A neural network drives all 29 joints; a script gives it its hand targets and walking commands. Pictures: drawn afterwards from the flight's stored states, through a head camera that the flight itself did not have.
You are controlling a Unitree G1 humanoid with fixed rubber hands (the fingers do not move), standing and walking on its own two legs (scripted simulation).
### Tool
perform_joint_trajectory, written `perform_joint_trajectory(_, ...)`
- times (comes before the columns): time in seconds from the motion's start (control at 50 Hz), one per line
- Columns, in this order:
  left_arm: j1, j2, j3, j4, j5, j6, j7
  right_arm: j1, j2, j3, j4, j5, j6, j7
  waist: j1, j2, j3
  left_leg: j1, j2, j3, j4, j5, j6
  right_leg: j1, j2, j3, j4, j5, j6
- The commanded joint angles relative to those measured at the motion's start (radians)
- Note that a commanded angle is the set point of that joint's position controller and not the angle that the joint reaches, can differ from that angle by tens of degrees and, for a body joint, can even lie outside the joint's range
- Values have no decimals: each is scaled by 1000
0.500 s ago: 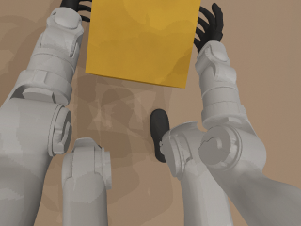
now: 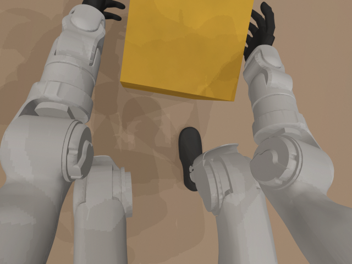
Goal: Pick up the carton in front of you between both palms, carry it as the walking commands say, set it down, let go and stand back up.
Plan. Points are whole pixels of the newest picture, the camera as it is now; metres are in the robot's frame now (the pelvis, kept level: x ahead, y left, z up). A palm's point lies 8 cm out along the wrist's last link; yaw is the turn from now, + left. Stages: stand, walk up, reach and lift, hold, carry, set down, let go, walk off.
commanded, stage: set down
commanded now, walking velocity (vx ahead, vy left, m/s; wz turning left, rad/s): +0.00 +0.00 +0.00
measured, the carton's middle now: (174, 48) +0.51 -0.06 -0.26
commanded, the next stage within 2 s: let go in 1.52 s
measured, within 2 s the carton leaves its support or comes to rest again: neither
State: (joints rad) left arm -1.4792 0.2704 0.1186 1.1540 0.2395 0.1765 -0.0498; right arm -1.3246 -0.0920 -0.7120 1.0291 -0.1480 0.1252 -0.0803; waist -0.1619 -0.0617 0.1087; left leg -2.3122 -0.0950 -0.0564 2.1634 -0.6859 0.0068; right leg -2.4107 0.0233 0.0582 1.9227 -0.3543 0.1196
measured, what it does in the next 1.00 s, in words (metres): rises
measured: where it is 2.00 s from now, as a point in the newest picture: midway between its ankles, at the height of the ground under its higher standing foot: (152, 190)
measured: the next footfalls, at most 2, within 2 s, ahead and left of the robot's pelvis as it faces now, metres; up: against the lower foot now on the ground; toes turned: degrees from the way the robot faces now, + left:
none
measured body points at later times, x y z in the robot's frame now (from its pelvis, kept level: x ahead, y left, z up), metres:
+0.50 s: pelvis -0.01 -0.01 +0.00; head +0.37 +0.05 +0.24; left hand +0.56 +0.14 -0.22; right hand +0.48 -0.25 -0.18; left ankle +0.06 +0.11 -0.36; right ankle +0.17 -0.15 -0.36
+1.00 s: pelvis +0.00 -0.02 +0.09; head +0.34 -0.01 +0.38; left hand +0.59 +0.13 -0.04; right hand +0.47 -0.23 -0.05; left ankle +0.06 +0.11 -0.36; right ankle +0.17 -0.15 -0.36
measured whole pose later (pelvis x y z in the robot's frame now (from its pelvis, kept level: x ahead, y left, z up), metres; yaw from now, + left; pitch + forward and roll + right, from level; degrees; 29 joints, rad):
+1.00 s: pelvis +0.00 -0.02 +0.09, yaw +2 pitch +45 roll -1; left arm -1.40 0.52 0.02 1.11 -0.03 0.15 -0.09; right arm -1.00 0.01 -0.33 0.60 0.08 0.15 -0.25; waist -0.19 0.01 0.07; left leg -2.02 -0.04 -0.05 1.87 -0.64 -0.03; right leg -2.15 0.04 0.05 1.68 -0.32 0.07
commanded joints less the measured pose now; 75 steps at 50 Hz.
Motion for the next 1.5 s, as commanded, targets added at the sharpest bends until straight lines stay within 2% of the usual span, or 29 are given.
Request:
perform_joint_trajectory(0.0,-240,-487,-105,-32,-18,-34,-116,-170,593,186,18,28,7,146,58,265,-704,239,30,-12,-317,340,39,546,65,-133,53,183,-54)
perform_joint_trajectory(0.14,-248,-386,-126,-49,-28,-47,-99,-120,523,157,55,34,-16,129,35,253,-700,262,48,-25,-313,347,36,568,57,-143,62,195,-46)
perform_joint_trajectory(0.18,-232,-240,-122,-63,-35,-60,-70,-44,401,123,70,31,-36,102,23,252,-696,276,64,-28,-316,349,29,586,43,-149,63,204,-38)
perform_joint_trajectory(0.24,-209,126,-140,-67,-98,-89,19,117,74,67,107,74,-98,19,14,266,-705,350,94,-34,-318,358,9,592,18,-154,59,217,-29)
perform_joint_trajectory(0.3,-260,206,-213,-68,-203,-113,60,78,-39,160,88,204,-155,-34,7,301,-759,390,104,-60,-302,397,-6,608,3,-142,62,282,-38)
perform_joint_trajectory(0.38,-323,201,-290,-122,-284,-134,61,17,-50,285,68,342,-195,-41,10,336,-826,434,121,-68,-280,468,-15,636,-9,-127,70,370,-49)
perform_joint_trajectory(0.46,-354,222,-322,-144,-328,-130,50,1,-47,356,18,416,-195,-51,3,347,-898,478,127,-44,-277,430,-16,689,-11,-132,49,374,-49)
perform_joint_trajectory(0.54,-360,259,-312,-160,-334,-109,44,15,-54,387,-80,442,-172,-86,-8,364,-1037,557,119,-11,-292,370,-15,792,-6,-147,10,353,-49)
perform_joint_trajectory(0.62,-328,303,-262,-213,-313,-73,32,59,-67,384,-232,412,-129,-133,-19,354,-1184,615,97,21,-342,295,-13,940,12,-162,-50,327,-55)
perform_joint_trajectory(0.7,-288,336,-179,-177,-291,-35,13,85,-71,346,-356,323,-71,-165,-45,299,-1145,588,76,36,-400,207,1,958,28,-180,-117,234,-42)
perform_joint_trajectory(0.78,-240,326,-126,-113,-286,-31,-11,91,-43,337,-443,252,-41,-171,-60,232,-1048,527,64,46,-446,169,11,969,35,-180,-179,187,-28)
perform_joint_trajectory(0.88,-197,346,-94,-104,-283,-42,-34,133,17,371,-511,231,-11,-166,-49,185,-1050,504,43,72,-510,165,15,1087,41,-167,-249,206,-18)
perform_joint_trajectory(0.98,-163,373,-64,-176,-266,-36,-51,207,52,390,-570,226,18,-166,-43,207,-1123,589,26,93,-580,203,11,1179,51,-162,-327,247,-17)
perform_joint_trajectory(1.16,-93,358,-40,-284,-250,-8,-72,322,62,393,-668,215,49,-163,-48,272,-1204,801,12,103,-716,339,-9,1268,54,-164,-469,357,-29)
perform_joint_trajectory(1.48,16,284,7,-230,-177,-10,-90,440,109,345,-650,152,41,-117,-62,270,-1101,1036,11,60,-1017,493,-17,1377,34,-161,-754,459,-30)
